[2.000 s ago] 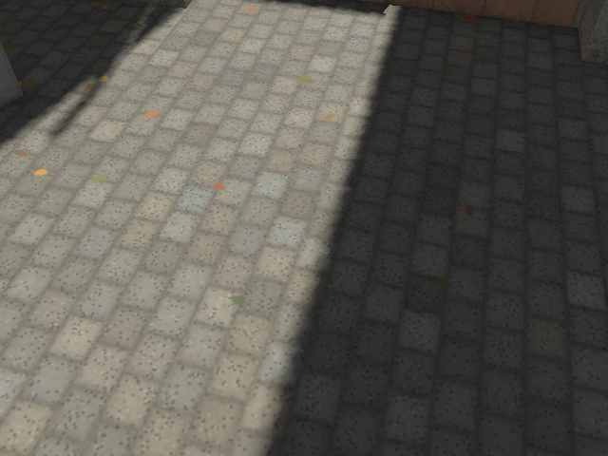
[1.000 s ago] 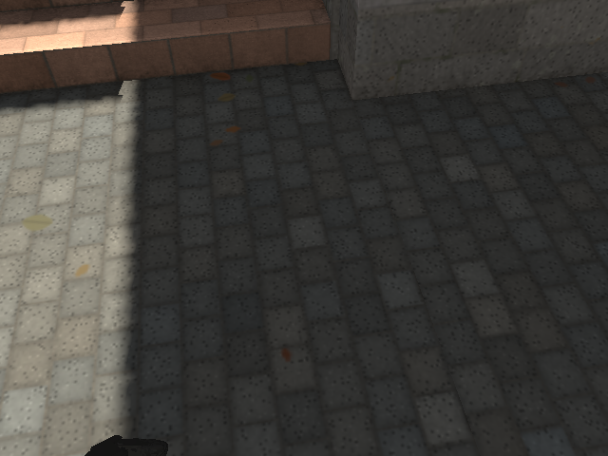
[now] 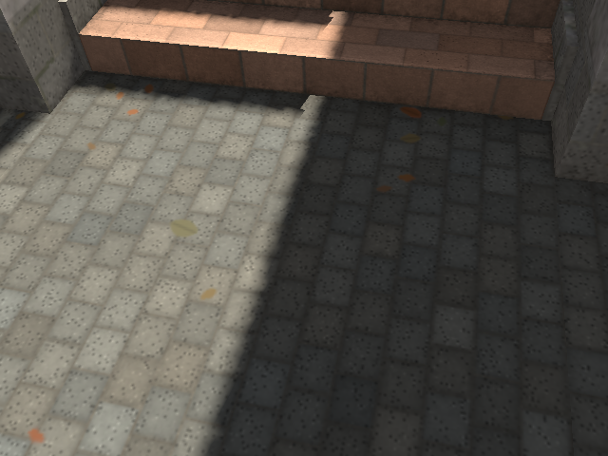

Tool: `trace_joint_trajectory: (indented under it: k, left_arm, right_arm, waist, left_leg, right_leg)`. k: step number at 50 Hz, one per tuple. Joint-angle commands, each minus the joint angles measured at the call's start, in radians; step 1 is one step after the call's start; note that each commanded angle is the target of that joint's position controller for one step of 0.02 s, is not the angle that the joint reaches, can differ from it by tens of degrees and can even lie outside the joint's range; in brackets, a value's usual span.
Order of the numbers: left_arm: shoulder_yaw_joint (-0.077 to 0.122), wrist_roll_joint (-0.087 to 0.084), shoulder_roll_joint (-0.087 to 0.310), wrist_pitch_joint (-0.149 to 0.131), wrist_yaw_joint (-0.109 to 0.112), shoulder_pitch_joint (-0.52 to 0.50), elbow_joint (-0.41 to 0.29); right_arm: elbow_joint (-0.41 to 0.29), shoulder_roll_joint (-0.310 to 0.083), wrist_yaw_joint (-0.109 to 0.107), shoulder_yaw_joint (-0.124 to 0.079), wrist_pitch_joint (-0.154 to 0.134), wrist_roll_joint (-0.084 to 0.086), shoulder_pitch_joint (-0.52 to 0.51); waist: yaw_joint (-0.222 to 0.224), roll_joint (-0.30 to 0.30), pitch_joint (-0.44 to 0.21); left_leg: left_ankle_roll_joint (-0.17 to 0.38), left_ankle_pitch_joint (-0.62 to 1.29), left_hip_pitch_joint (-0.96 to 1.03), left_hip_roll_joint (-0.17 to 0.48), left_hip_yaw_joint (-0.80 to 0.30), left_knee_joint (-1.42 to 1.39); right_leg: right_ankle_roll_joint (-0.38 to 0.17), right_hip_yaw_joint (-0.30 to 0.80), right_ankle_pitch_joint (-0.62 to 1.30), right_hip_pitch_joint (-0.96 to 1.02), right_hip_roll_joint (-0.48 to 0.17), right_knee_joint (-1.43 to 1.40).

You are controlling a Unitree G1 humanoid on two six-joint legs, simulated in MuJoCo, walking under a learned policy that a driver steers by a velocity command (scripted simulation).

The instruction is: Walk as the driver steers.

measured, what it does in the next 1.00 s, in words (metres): walks ahead: right foot, then left foot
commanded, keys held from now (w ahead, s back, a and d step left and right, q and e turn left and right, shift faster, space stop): e+shift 0.22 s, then q+shift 0.04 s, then w+q+shift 0.54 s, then w+e+shift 0.20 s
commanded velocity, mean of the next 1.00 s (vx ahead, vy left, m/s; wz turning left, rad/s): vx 0.52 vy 0.00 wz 0.03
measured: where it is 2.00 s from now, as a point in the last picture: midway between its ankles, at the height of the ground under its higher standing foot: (304, 311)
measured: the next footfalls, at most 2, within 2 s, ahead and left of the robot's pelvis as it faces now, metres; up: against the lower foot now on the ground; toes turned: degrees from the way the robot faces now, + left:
right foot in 0.02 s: +0.02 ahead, -0.09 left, +0.00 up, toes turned -6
left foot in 0.62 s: +0.17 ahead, +0.10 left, +0.00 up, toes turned -3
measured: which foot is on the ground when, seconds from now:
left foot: down 0.00-0.00, up 0.02-0.60, down 0.62-1.00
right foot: up 0.00-0.00, down 0.02-0.64, up 0.66-1.00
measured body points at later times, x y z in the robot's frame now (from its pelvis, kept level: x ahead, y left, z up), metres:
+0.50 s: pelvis +0.05 +0.00 +0.02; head +0.04 +0.01 +0.47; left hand +0.21 +0.23 -0.09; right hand +0.09 -0.30 -0.09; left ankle +0.10 +0.10 -0.69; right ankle -0.02 -0.09 -0.73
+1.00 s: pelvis +0.36 +0.06 -0.01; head +0.41 +0.08 +0.44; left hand +0.58 +0.30 -0.10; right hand +0.32 -0.22 -0.12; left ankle +0.12 +0.10 -0.72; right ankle +0.60 -0.03 -0.68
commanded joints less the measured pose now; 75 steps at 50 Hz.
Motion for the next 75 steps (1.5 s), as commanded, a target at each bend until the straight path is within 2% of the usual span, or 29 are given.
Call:
trace_joint_trajectory:
  k: [1,2,3,5,7,11,13,17,30,31,32,33,36,42,48,51,53,54,55,56,59,61,64,69,71,72,73,74,75]
  left_arm:
    - [0.042,0.018,0.159,-0.034,0.012,0.104,-0.053]
    - [0.079,0.017,0.306,-0.036,0.019,0.125,-0.072]
    - [0.087,0.019,0.287,-0.028,0.029,0.165,-0.067]
    - [0.062,0.006,0.215,-0.014,0.041,0.028,-0.091]
    - [0.051,-0.006,0.175,-0.015,0.044,-0.059,-0.119]
    - [0.06,-0.008,0.197,-0.023,0.037,0.001,-0.107]
    - [0.05,0.0,0.178,-0.025,0.043,0.004,-0.107]
    - [0.027,0.025,0.151,-0.047,0.025,0.051,-0.076]
    - [0.028,0.029,0.184,-0.129,0.043,-0.089,-0.054]
    - [0.016,0.043,0.155,-0.13,0.046,-0.103,-0.058]
    - [-0.015,0.048,0.077,-0.137,0.042,-0.163,-0.108]
    - [-0.026,0.046,0.05,-0.151,0.029,-0.22,-0.165]
    - [-0.018,0.064,0.127,-0.176,0.003,-0.218,-0.126]
    - [-0.043,0.054,0.09,-0.116,-0.013,-0.294,-0.129]
    - [-0.071,0.017,0.05,-0.124,-0.017,-0.437,-0.158]
    - [-0.05,0.014,0.123,-0.127,-0.002,-0.314,-0.11]
    - [-0.016,-0.001,0.197,-0.121,0.015,0.1,0.023]
    - [0.01,0.0,0.233,-0.115,0.031,0.337,0.091]
    - [0.042,0.03,0.321,-0.11,0.037,0.36,0.121]
    - [0.036,0.003,0.265,-0.106,0.027,0.236,0.11]
    - [0.018,0.004,0.147,-0.122,0.032,0.107,0.101]
    - [0.004,-0.003,0.133,-0.14,0.034,0.091,0.113]
    - [0.019,0.002,0.2,-0.149,0.026,0.053,0.105]
    - [0.044,-0.009,0.194,-0.098,0.039,0.127,0.109]
    - [0.055,-0.006,0.205,-0.088,0.049,0.101,0.087]
    - [0.057,-0.011,0.203,-0.091,0.051,0.072,0.072]
    - [0.046,-0.021,0.154,-0.098,0.049,0.082,0.047]
    - [0.026,-0.024,0.056,-0.097,0.061,0.205,0.036]
    - [0.03,-0.02,0.126,-0.094,0.067,0.332,0.028]
  right_arm:
    - [-0.042,-0.107,0.01,-0.046,0.002,0.002,0.046]
    - [-0.128,-0.066,0.006,-0.028,0.012,0.016,-0.043]
    - [-0.133,-0.082,0.001,-0.024,0.017,-0.003,-0.095]
    - [-0.1,-0.103,0.008,-0.032,0.007,0.012,-0.057]
    - [-0.067,-0.129,0.013,-0.04,0.001,-0.013,-0.005]
    - [-0.065,-0.11,0.018,-0.029,0.012,-0.005,0.004]
    - [-0.041,-0.117,0.016,-0.028,0.017,0.002,0.04]
    - [-0.032,-0.134,0.052,-0.028,0.008,-0.012,0.007]
    - [0.0,-0.14,0.097,-0.032,-0.037,0.015,0.162]
    - [0.057,-0.173,0.09,-0.048,-0.048,0.008,0.322]
    - [0.087,-0.277,0.077,-0.077,-0.063,-0.005,0.492]
    - [0.056,-0.282,0.081,-0.069,-0.068,0.006,0.45]
    - [0.028,-0.254,0.06,-0.076,-0.071,0.011,0.359]
    - [0.075,-0.184,0.045,-0.052,-0.105,0.031,0.389]
    - [0.152,-0.17,0.04,-0.028,-0.138,0.021,0.44]
    - [0.178,-0.22,0.012,-0.036,-0.135,-0.009,0.415]
    - [0.169,-0.256,-0.009,-0.048,-0.11,-0.043,0.328]
    - [0.148,-0.263,-0.015,-0.051,-0.105,-0.043,0.239]
    - [0.095,-0.104,0.008,-0.014,-0.122,-0.006,0.271]
    - [0.061,-0.142,0.021,-0.007,-0.153,0.002,0.251]
    - [0.008,-0.148,0.029,0.017,-0.165,-0.016,0.1]
    - [-0.022,-0.131,0.029,0.026,-0.121,-0.041,0.098]
    - [-0.077,-0.091,0.029,0.047,-0.094,-0.031,0.038]
    - [-0.126,-0.08,0.027,0.054,-0.083,-0.004,-0.094]
    - [-0.107,-0.125,0.01,0.04,-0.095,-0.003,-0.031]
    - [-0.077,-0.148,0.0,0.032,-0.108,-0.008,0.057]
    - [-0.051,-0.197,-0.009,0.018,-0.123,-0.018,0.176]
    - [-0.056,-0.236,-0.007,0.013,-0.12,-0.028,0.241]
    - [-0.06,-0.236,-0.003,-0.004,-0.114,-0.016,0.211]
  waist:
    - [0.019,-0.19,-0.078]
    - [0.034,-0.379,0.0]
    - [0.072,-0.23,-0.034]
    - [-0.008,-0.123,-0.003]
    - [-0.035,-0.126,-0.055]
    - [-0.012,-0.08,-0.096]
    - [-0.002,-0.116,-0.112]
    - [0.041,-0.196,-0.067]
    - [-0.087,-0.028,0.017]
    - [-0.15,0.077,-0.027]
    - [-0.213,0.308,-0.078]
    - [-0.167,0.367,-0.038]
    - [-0.111,-0.015,-0.026]
    - [-0.096,0.029,0.049]
    - [-0.138,0.098,0.072]
    - [-0.042,0.135,-0.04]
    - [0.156,0.138,-0.217]
    - [0.285,0.077,-0.278]
    - [0.176,-0.273,-0.305]
    - [0.117,-0.244,-0.338]
    - [0.0,0.083,-0.042]
    - [-0.069,0.08,0.012]
    - [-0.104,0.018,0.016]
    - [-0.002,-0.07,-0.098]
    - [-0.03,-0.098,-0.121]
    - [-0.077,-0.085,-0.145]
    - [-0.112,-0.031,-0.219]
    - [-0.064,0.156,-0.346]
    - [-0.017,0.259,-0.535]
  left_leg:
    - [-0.034,-0.09,-0.138,0.108,-0.043,0.201]
    - [-0.091,-0.401,-0.416,-0.097,-0.104,0.361]
    - [-0.08,-0.401,-0.429,-0.079,-0.253,0.498]
    - [-0.064,-0.177,-0.406,-0.048,-0.308,0.502]
    - [-0.067,-0.07,-0.36,-0.068,-0.295,0.518]
    - [-0.081,-0.047,-0.362,-0.088,-0.313,0.446]
    - [-0.081,-0.041,-0.35,-0.085,-0.295,0.394]
    - [-0.055,-0.012,-0.317,-0.058,-0.253,0.258]
    - [0.12,-0.059,0.07,-0.104,-0.139,-0.036]
    - [0.143,-0.147,0.249,-0.123,-0.204,-0.082]
    - [0.228,-0.467,0.421,0.082,-0.637,-0.259]
    - [0.294,-0.603,0.498,0.178,-1.134,-0.479]
    - [0.268,-0.353,0.409,0.135,-0.864,-0.4]
    - [0.218,0.133,0.278,-0.01,-0.601,-0.488]
    - [0.099,0.742,0.347,0.006,-0.385,-0.534]
    - [0.055,1.34,0.472,0.066,-0.303,-0.361]
    - [0.031,1.517,0.425,0.084,-0.25,0.093]
    - [0.021,1.329,0.217,0.037,-0.218,0.489]
    - [-0.043,0.189,-0.302,-0.172,-0.247,1.012]
    - [-0.031,-0.116,-0.472,-0.232,-0.374,1.083]
    - [-0.022,-0.051,-0.407,-0.092,-0.392,0.88]
    - [-0.047,-0.083,-0.317,-0.066,-0.364,0.734]
    - [-0.071,-0.014,-0.143,-0.098,-0.267,0.362]
    - [-0.065,0.356,0.061,-0.195,-0.25,0.013]
    - [-0.049,0.356,0.127,-0.195,-0.306,-0.107]
    - [-0.032,0.43,0.213,-0.167,-0.326,-0.188]
    - [0.011,0.63,0.388,-0.001,-0.433,-0.17]
    - [0.106,1.248,0.552,0.331,-0.662,-0.011]
    - [0.269,1.173,0.585,0.443,-0.934,-0.057]
  right_leg:
    - [-0.08,0.309,0.197,0.168,-0.143,-0.38]
    - [-0.227,0.694,0.558,0.173,-0.35,-0.411]
    - [-0.294,0.655,0.527,0.187,-0.35,-0.415]
    - [-0.235,0.492,0.347,0.13,-0.219,-0.404]
    - [-0.197,0.415,0.466,0.142,-0.138,-0.369]
    - [-0.189,0.452,0.48,0.2,-0.113,-0.338]
    - [-0.193,0.436,0.484,0.234,-0.125,-0.342]
    - [-0.205,0.525,-0.237,0.192,-0.155,-0.526]
    - [-0.12,0.146,-0.159,0.015,-0.209,-0.431]
    - [-0.099,0.038,0.011,-0.08,-0.134,-0.157]
    - [-0.043,-0.073,0.139,-0.325,-0.008,0.279]
    - [-0.014,0.085,-0.07,-0.649,0.132,0.447]
    - [0.008,0.161,0.125,-0.638,-0.03,0.473]
    - [0.059,0.047,0.296,-0.549,-0.032,0.226]
    - [-0.056,-0.073,0.453,-0.368,0.008,-0.092]
    - [-0.116,-0.099,0.348,-0.168,0.124,-0.099]
    - [-0.146,-0.079,0.279,0.185,0.171,-0.081]
    - [-0.198,0.042,0.164,0.44,0.088,-0.089]
    - [-0.386,0.566,-0.079,0.742,-0.165,-0.115]
    - [-0.448,1.006,-0.021,0.73,-0.258,-0.377]
    - [-0.37,0.658,0.528,0.282,-0.18,-0.398]
    - [-0.328,0.51,0.858,0.081,-0.121,-0.416]
    - [-0.276,0.367,1.094,-0.127,0.004,-0.411]
    - [-0.073,0.39,0.859,-0.07,0.112,-0.261]
    - [-0.042,0.454,0.765,0.002,0.12,-0.122]
    - [-0.019,0.443,0.726,0.012,0.145,0.018]
    - [0.005,0.398,0.436,-0.068,0.166,0.253]
    - [0.01,0.242,-0.381,-0.195,0.249,0.566]
    - [0.01,0.227,-0.303,-0.227,0.206,0.692]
